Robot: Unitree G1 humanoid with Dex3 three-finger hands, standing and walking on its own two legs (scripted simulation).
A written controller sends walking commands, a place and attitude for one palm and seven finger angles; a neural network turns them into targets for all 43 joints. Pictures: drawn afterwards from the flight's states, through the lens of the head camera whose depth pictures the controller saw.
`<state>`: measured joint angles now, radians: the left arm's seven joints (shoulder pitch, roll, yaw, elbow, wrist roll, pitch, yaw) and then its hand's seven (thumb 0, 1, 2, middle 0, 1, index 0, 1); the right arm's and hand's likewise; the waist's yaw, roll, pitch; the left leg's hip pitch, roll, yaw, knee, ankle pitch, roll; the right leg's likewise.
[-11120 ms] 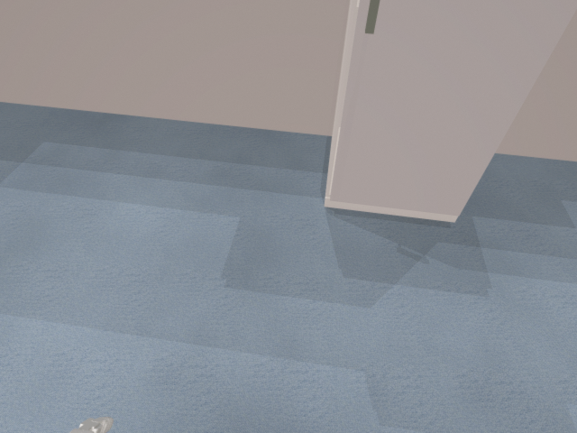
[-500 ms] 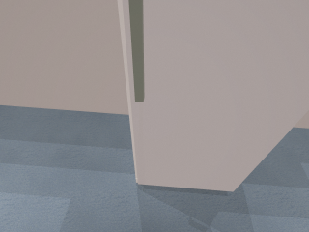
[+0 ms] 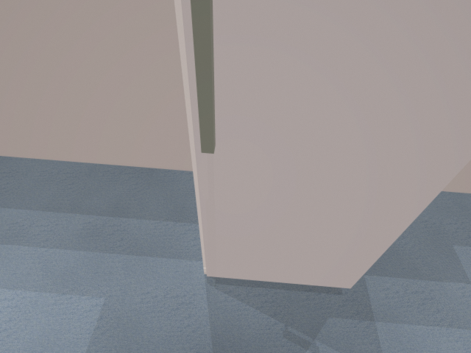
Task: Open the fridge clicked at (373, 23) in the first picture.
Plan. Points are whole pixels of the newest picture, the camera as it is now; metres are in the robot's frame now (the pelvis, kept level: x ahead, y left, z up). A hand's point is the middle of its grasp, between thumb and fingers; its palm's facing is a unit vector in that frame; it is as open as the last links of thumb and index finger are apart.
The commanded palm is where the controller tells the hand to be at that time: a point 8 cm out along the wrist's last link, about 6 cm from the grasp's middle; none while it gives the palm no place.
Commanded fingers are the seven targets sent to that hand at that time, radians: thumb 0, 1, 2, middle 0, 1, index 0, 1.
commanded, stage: look again from close up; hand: left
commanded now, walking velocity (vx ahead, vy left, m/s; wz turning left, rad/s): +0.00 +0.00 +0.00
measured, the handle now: (206, 65) +0.49 +0.09 +0.25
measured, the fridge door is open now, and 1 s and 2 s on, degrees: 0 0 0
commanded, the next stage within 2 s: none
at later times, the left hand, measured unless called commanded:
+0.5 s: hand out of the picture -0.01 +0.17 -0.18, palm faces +0.02 -0.98 -0.20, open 7.4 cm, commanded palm none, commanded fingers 0.00 0.90 0.90 -0.20 -0.30 -0.20 -0.30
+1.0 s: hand out of the picture -0.01 +0.16 -0.17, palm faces +0.04 -0.98 -0.20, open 7.4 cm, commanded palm none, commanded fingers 0.00 0.90 0.90 -0.20 -0.30 -0.20 -0.30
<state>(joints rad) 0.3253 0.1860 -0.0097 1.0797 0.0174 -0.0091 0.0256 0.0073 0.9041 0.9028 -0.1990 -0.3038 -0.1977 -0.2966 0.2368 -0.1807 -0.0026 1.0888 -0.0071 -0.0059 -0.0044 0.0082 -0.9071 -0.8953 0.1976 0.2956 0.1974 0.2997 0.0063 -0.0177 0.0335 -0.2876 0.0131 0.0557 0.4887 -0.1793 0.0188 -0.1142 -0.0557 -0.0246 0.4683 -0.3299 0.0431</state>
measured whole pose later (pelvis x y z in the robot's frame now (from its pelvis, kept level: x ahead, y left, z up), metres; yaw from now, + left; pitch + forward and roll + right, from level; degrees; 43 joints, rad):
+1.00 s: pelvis +0.00 -0.02 +0.00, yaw +1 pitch -2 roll +0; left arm 0.32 0.18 0.00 1.10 0.01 -0.01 0.02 0.01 0.90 0.90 -0.20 -0.30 -0.20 -0.30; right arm 0.23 -0.18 0.00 1.12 -0.01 -0.01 -0.01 0.01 -0.91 -0.90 0.20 0.30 0.20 0.30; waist 0.01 -0.01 0.03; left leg -0.26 0.03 0.03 0.45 -0.16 -0.01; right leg -0.09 -0.03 -0.05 0.45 -0.33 0.01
